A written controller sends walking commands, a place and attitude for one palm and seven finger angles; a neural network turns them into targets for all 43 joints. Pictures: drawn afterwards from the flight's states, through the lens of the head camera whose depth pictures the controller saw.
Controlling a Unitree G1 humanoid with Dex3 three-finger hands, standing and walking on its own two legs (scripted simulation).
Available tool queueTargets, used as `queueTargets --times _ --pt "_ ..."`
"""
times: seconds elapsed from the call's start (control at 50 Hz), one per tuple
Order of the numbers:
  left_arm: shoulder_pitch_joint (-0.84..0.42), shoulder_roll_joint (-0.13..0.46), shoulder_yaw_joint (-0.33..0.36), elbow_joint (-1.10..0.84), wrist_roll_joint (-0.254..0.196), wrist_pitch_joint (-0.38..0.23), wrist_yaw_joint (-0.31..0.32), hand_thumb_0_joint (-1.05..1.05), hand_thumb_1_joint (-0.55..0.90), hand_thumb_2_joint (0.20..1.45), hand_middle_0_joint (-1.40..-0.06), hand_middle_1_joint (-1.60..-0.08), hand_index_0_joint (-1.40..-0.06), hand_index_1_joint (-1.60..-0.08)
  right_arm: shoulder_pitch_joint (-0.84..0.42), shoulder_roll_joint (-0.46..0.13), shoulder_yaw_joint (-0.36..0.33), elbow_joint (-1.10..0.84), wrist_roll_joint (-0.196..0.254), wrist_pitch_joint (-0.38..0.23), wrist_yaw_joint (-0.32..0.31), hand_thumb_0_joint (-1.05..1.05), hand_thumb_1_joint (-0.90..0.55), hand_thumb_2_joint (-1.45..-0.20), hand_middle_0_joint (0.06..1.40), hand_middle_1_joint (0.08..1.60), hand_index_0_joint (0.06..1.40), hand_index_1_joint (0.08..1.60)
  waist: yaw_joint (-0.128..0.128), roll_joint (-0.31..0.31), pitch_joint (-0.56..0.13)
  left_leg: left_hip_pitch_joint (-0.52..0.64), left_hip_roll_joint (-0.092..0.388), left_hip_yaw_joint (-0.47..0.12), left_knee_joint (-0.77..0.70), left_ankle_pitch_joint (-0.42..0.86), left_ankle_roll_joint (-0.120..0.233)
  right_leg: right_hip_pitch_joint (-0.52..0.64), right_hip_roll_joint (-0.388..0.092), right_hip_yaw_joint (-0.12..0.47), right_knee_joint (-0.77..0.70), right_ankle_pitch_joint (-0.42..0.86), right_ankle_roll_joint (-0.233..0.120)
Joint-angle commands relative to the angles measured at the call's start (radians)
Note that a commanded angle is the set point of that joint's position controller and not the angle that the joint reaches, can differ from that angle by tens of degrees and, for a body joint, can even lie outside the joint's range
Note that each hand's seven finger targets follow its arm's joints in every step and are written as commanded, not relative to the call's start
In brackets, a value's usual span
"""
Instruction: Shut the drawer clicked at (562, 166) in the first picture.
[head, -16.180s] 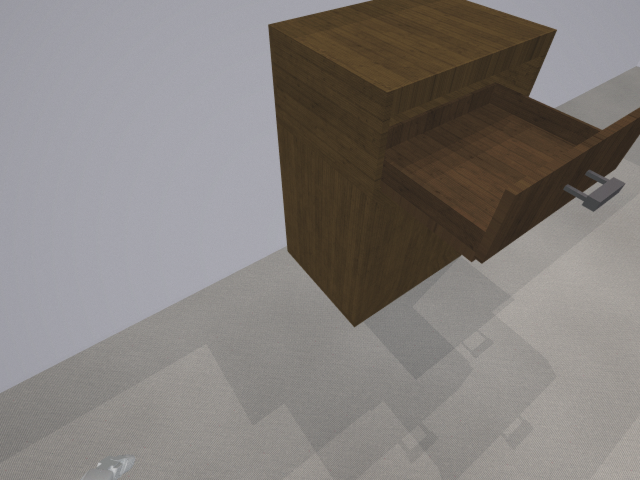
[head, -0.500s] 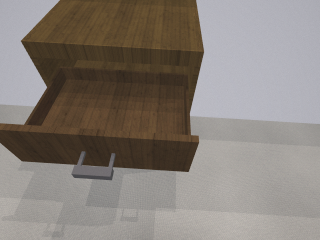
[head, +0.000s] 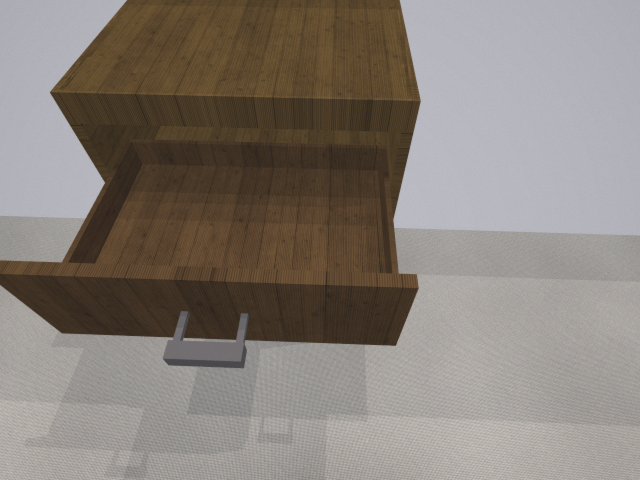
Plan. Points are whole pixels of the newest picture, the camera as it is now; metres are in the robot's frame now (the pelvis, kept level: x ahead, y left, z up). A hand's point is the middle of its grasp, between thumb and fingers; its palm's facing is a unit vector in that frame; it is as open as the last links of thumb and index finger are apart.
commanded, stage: come to a stop and stand still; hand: left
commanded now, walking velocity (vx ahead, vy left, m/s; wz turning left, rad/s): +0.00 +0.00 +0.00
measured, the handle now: (209, 337) +0.29 +0.17 -0.03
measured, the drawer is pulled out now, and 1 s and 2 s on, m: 0.30 0.29 0.29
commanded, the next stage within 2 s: look again from close up in 0.08 s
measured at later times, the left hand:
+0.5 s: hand out of the picture +0.03 +0.17 -0.17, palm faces +0.00 -0.97 -0.24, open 7.3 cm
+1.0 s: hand (211, 445) +0.17 +0.15 -0.05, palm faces +0.25 -0.96 -0.12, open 7.1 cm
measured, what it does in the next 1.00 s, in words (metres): shifts its weight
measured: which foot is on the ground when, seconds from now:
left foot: down 0.00-1.00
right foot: down 0.00-1.00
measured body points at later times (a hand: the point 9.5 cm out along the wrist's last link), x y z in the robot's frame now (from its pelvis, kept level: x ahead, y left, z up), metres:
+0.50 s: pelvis +0.01 -0.01 +0.00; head +0.05 -0.02 +0.45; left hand +0.03 +0.22 -0.15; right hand +0.04 -0.25 -0.16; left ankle +0.02 +0.07 -0.73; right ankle -0.07 -0.15 -0.73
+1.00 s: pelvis +0.00 -0.06 -0.01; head +0.01 -0.07 +0.44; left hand +0.15 +0.20 -0.04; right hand +0.14 -0.30 -0.12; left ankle +0.02 +0.07 -0.73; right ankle -0.06 -0.14 -0.73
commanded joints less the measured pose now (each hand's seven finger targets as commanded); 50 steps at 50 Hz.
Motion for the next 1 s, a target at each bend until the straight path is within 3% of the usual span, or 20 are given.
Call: queueTargets --times 0.0,0.28,0.4,0.56,0.68,0.72,0.74,0.76,0.78,0.8,0.82,0.84,0.86,0.88,0.9,0.92,0.94,0.96,0.98 --pt "0.074 0.121 0.020 -0.033 0.004 -0.015 0.003 0.000 0.900 0.900 -0.200 -0.300 -0.200 -0.300 0.029 -0.142 -0.032 -0.039 -0.003 -0.018 -0.010 0.000 -0.900 -0.900 0.200 0.300 0.200 0.300 0.003 0.014 -0.104 0.172 0.159 -0.207 -0.126 0.292 -0.007 -0.063 -0.034 0.029 -0.058 0.180 -0.045" --pt "0.092 0.110 0.015 0.018 0.002 -0.017 0.001 0.000 0.900 0.900 -0.200 -0.300 -0.200 -0.300 0.063 -0.121 -0.027 0.024 0.004 -0.017 -0.013 0.000 -0.900 -0.900 0.200 0.300 0.200 0.300 -0.007 -0.022 -0.057 0.176 0.139 -0.177 -0.125 0.226 -0.018 -0.075 -0.058 0.056 -0.112 0.202 -0.057" --pt "0.104 0.107 0.014 0.032 0.000 -0.019 0.000 0.000 0.900 0.900 -0.200 -0.300 -0.200 -0.300 0.075 -0.118 -0.027 0.044 0.005 -0.021 -0.016 0.000 -0.900 -0.900 0.200 0.300 0.200 0.300 -0.004 -0.005 -0.068 0.195 0.143 -0.171 -0.119 0.288 -0.018 -0.064 -0.057 0.053 -0.110 0.236 -0.058" --pt "0.113 0.093 0.015 0.049 0.001 -0.021 0.003 0.000 0.900 0.900 -0.200 -0.300 -0.200 -0.300 0.083 -0.102 -0.027 0.068 0.008 -0.022 -0.020 0.000 -0.900 -0.900 0.200 0.300 0.200 0.300 -0.006 -0.031 -0.067 0.205 0.145 -0.162 -0.103 0.339 -0.020 -0.055 -0.061 0.054 -0.117 0.283 -0.060" --pt "0.115 0.084 0.016 0.052 0.001 -0.020 0.003 0.000 0.900 0.900 -0.200 -0.300 -0.200 -0.300 0.084 -0.093 -0.026 0.080 0.008 -0.020 -0.021 0.000 -0.900 -0.900 0.200 0.300 0.200 0.300 -0.006 -0.039 -0.047 0.195 0.143 -0.159 -0.107 0.320 -0.024 -0.058 -0.061 0.056 -0.127 0.286 -0.062" --pt "0.115 0.086 0.017 0.051 -0.001 -0.020 0.003 0.000 0.900 0.900 -0.200 -0.300 -0.200 -0.300 0.083 -0.095 -0.025 0.081 0.007 -0.021 -0.022 0.000 -0.900 -0.900 0.200 0.300 0.200 0.300 -0.002 -0.015 -0.052 0.197 0.145 -0.159 -0.107 0.342 -0.024 -0.048 -0.061 0.053 -0.126 0.290 -0.063" --pt "0.179 0.080 0.019 0.076 0.019 -0.052 0.031 0.000 0.900 0.900 -0.200 -0.300 -0.200 -0.300 0.064 -0.122 -0.026 0.001 0.005 -0.036 -0.020 0.000 -0.900 -0.900 0.200 0.300 0.200 0.300 -0.006 -0.103 -0.067 0.164 0.164 -0.146 0.083 0.570 -0.039 -0.064 -0.055 0.088 -0.115 0.600 -0.050" --pt "-0.491 0.345 0.228 -1.439 -0.147 -0.245 0.032 0.000 0.900 0.900 -0.220 -0.322 -0.220 -0.322 0.121 -0.258 -0.072 -0.301 0.044 -0.188 -0.043 0.000 -0.900 -0.900 0.200 0.300 0.200 0.300 -0.072 0.094 -0.592 0.443 0.067 -0.144 -0.043 0.725 -0.039 -0.068 0.017 -0.036 0.017 0.741 -0.083" --pt "0.030 0.247 0.170 -1.164 -0.081 -0.195 0.059 0.000 0.900 0.900 -0.240 -0.343 -0.240 -0.343 0.064 -0.166 -0.017 -0.252 0.028 -0.310 -0.084 0.000 -0.900 -0.900 0.200 0.300 0.200 0.300 -0.008 0.379 -0.560 0.689 0.141 -0.195 -0.158 0.899 -0.030 -0.185 0.083 -0.064 0.174 0.313 -0.081" --pt "0.102 0.166 0.142 -1.062 -0.107 -0.144 0.120 0.000 0.900 0.900 -0.260 -0.365 -0.260 -0.365 0.061 -0.156 -0.046 -0.170 0.027 -0.327 -0.088 0.000 -0.900 -0.900 0.200 0.300 0.200 0.300 -0.019 0.302 -0.490 0.534 0.112 -0.187 -0.145 0.874 -0.084 -0.207 0.079 -0.051 0.224 0.099 -0.077" --pt "0.359 -0.091 -0.022 -0.847 -0.116 -0.050 0.104 0.000 0.900 0.900 -0.280 -0.387 -0.280 -0.387 0.092 -0.115 -0.044 -0.164 0.055 -0.319 -0.072 0.000 -0.900 -0.900 0.200 0.300 0.200 0.300 -0.051 0.178 -0.296 0.426 0.121 -0.181 -0.158 0.757 -0.065 -0.298 0.072 -0.061 0.216 0.040 -0.060" --pt "0.198 -0.057 0.020 -0.997 -0.140 -0.068 0.073 0.000 0.900 0.900 -0.300 -0.408 -0.300 -0.408 0.054 -0.137 -0.063 -0.248 0.041 -0.309 -0.049 0.000 -0.900 -0.900 0.200 0.300 0.200 0.300 -0.036 0.042 -0.186 0.286 0.128 -0.176 -0.108 0.680 -0.061 -0.308 0.052 -0.058 0.149 0.073 -0.061" --pt "0.219 -0.002 0.090 -0.972 -0.136 -0.104 0.033 0.000 0.900 0.900 -0.320 -0.430 -0.320 -0.430 0.035 -0.153 -0.090 -0.271 0.032 -0.302 -0.045 0.000 -0.900 -0.900 0.200 0.300 0.200 0.300 -0.040 -0.029 -0.144 0.183 0.115 -0.149 -0.029 0.510 -0.059 -0.317 0.057 -0.070 0.048 0.093 -0.064" --pt "0.337 0.003 0.122 -0.903 -0.147 -0.149 -0.005 0.000 0.900 0.900 -0.340 -0.452 -0.340 -0.452 0.012 -0.157 -0.097 -0.309 0.026 -0.296 -0.044 0.000 -0.900 -0.900 0.200 0.300 0.200 0.300 -0.014 -0.124 -0.090 0.055 0.085 -0.133 0.020 0.323 -0.065 -0.298 0.064 -0.084 -0.001 0.160 -0.068" --pt "0.501 0.006 0.162 -0.808 -0.158 -0.190 -0.042 0.000 0.900 0.900 -0.360 -0.473 -0.360 -0.473 -0.017 -0.155 -0.098 -0.350 0.029 -0.288 -0.039 0.000 -0.900 -0.900 0.200 0.300 0.200 0.300 0.020 -0.179 -0.077 -0.051 0.057 -0.109 0.050 0.218 -0.067 -0.256 0.062 -0.072 -0.006 0.234 -0.071" --pt "0.569 0.000 0.168 -0.778 -0.178 -0.253 -0.091 0.000 0.900 0.900 -0.380 -0.495 -0.380 -0.495 -0.036 -0.153 -0.091 -0.375 0.028 -0.276 -0.033 0.000 -0.900 -0.900 0.200 0.300 0.200 0.300 0.024 -0.246 -0.068 -0.133 0.043 -0.106 0.085 0.183 -0.070 -0.276 0.065 -0.070 0.040 0.284 -0.062" --pt "0.610 -0.010 0.171 -0.773 -0.199 -0.307 -0.145 0.000 0.900 0.900 -0.400 -0.517 -0.400 -0.517 -0.069 -0.156 -0.089 -0.407 0.023 -0.269 -0.029 0.000 -0.900 -0.900 0.200 0.300 0.200 0.300 0.034 -0.289 -0.079 -0.200 0.037 -0.099 0.132 0.186 -0.069 -0.288 0.057 -0.055 0.101 0.424 -0.045" --pt "0.557 0.052 0.226 -0.867 -0.205 -0.369 -0.180 0.000 0.900 0.900 -0.420 -0.538 -0.420 -0.538 -0.058 -0.167 -0.088 -0.440 0.018 -0.270 -0.026 0.000 -0.900 -0.900 0.200 0.300 0.200 0.300 0.045 -0.236 -0.197 -0.211 0.030 -0.090 0.172 0.243 -0.064 -0.261 0.048 -0.043 0.171 0.563 -0.040" --pt "0.546 0.077 0.248 -0.979 -0.216 -0.434 -0.207 0.000 0.900 0.900 -0.440 -0.560 -0.440 -0.560 -0.042 -0.161 -0.092 -0.471 0.012 -0.277 -0.027 0.000 -0.900 -0.900 0.200 0.300 0.200 0.300 0.063 -0.138 -0.312 -0.163 0.028 -0.073 0.206 0.332 -0.059 -0.230 0.046 -0.036 0.223 0.648 -0.037"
